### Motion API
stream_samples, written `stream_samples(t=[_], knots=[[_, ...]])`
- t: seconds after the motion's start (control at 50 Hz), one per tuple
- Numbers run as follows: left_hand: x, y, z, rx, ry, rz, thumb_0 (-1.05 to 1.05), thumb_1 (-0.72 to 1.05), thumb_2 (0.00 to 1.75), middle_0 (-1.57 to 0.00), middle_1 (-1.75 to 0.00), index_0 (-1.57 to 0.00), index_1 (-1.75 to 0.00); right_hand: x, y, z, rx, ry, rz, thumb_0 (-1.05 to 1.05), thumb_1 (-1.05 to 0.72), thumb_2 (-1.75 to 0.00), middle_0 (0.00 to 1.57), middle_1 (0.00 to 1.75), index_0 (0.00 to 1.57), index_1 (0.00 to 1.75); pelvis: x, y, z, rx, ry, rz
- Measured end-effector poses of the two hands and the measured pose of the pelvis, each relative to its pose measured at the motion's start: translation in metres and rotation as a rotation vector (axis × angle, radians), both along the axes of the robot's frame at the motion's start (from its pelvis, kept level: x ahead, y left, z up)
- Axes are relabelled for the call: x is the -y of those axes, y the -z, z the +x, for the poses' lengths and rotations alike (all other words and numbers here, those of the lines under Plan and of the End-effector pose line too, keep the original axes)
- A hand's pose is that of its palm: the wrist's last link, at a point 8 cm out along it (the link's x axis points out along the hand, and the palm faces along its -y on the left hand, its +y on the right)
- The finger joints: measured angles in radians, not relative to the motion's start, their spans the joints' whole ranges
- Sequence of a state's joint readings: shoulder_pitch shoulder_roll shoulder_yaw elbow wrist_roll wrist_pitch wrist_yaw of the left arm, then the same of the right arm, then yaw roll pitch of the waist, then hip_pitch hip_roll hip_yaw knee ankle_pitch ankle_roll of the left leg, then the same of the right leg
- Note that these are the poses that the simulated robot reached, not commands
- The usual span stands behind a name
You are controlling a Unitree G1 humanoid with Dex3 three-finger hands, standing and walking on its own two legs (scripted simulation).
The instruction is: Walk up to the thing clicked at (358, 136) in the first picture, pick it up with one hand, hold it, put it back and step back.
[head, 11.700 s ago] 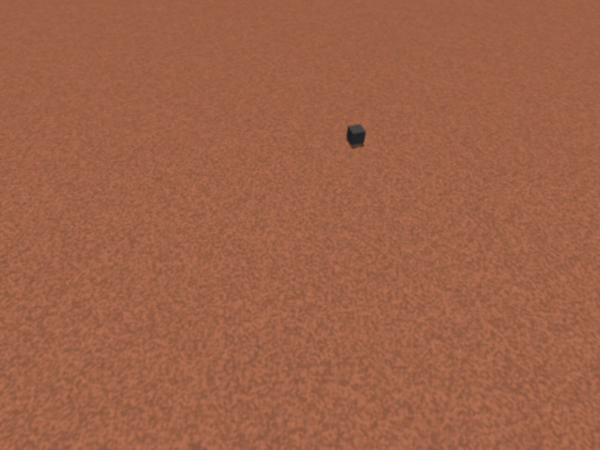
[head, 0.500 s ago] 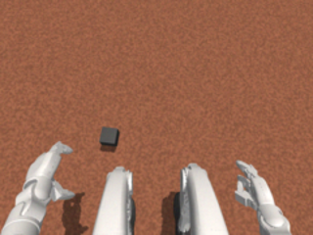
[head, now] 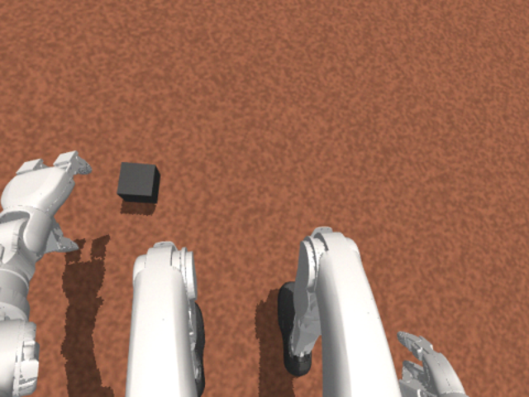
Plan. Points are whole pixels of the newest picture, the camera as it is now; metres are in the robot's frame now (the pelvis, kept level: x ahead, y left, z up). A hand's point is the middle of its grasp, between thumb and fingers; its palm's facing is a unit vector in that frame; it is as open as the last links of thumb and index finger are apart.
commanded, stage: rise first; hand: left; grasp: from above
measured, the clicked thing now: (140, 183) +0.50 +0.23 -0.37
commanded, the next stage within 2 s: approach in 1.24 s
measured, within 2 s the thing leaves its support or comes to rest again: neither
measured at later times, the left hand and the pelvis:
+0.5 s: hand (76, 193) +0.43 +0.30 -0.20, palm faces -0.50 -0.09 -0.86, open 13.8 cm; pelvis +0.00 +0.00 -0.04, yaw +0 degrees
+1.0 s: hand (83, 189) +0.44 +0.30 -0.23, palm faces -0.47 -0.02 -0.88, open 13.7 cm; pelvis +0.01 +0.00 -0.06, yaw -1 degrees
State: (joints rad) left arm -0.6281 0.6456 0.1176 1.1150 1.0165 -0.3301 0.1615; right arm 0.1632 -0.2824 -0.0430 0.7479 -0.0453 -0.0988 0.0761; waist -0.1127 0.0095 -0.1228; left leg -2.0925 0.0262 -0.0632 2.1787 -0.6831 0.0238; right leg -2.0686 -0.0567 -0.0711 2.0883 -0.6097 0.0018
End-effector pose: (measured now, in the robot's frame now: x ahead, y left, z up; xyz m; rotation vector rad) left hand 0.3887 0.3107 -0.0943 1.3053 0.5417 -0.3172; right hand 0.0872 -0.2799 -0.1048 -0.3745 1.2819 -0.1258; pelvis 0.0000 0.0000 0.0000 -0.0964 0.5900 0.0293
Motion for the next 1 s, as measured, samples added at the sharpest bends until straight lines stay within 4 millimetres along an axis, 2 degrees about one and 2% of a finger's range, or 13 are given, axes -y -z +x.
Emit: stream_samples(t=[0.1,0.26,0.54,0.76,1.0], knots=[[-0.004,0.018,0.010,0.025,0.052,0.036,0.00,-0.47,0.99,-0.11,-0.97,-0.12,-0.96,-0.003,0.007,-0.005,-0.045,-0.010,-0.016,0.01,-0.91,-0.90,0.21,0.30,0.20,0.30,-0.005,0.013,0.001,-0.005,-0.004,-0.015],[-0.002,0.037,0.026,0.049,0.087,0.091,0.00,-0.47,0.98,-0.10,-0.95,-0.11,-0.95,-0.008,0.023,-0.001,-0.075,-0.025,-0.005,0.01,-0.91,-0.90,0.21,0.30,0.20,0.30,-0.009,0.027,0.001,-0.010,-0.011,-0.022],[0.006,0.052,0.048,0.035,0.123,0.118,0.00,-0.45,0.96,-0.13,-0.94,-0.14,-0.94,-0.003,0.041,-0.009,-0.141,-0.040,0.011,0.01,-0.92,-0.90,0.21,0.30,0.20,0.30,-0.002,0.042,0.006,-0.015,-0.002,-0.014],[0.004,0.069,0.052,0.047,0.172,0.123,0.00,-0.44,0.94,-0.14,-0.93,-0.15,-0.93,0.003,0.047,-0.017,-0.199,-0.032,-0.016,0.01,-0.92,-0.90,0.21,0.30,0.20,0.30,-0.002,0.053,0.010,-0.018,0.003,-0.016],[0.008,0.076,0.060,0.077,0.198,0.144,0.00,-0.43,0.93,-0.14,-0.92,-0.16,-0.91,0.000,0.050,-0.015,-0.188,-0.027,-0.022,0.01,-0.91,-0.90,0.21,0.30,0.20,0.30,-0.005,0.058,0.012,-0.023,0.007,-0.022]])
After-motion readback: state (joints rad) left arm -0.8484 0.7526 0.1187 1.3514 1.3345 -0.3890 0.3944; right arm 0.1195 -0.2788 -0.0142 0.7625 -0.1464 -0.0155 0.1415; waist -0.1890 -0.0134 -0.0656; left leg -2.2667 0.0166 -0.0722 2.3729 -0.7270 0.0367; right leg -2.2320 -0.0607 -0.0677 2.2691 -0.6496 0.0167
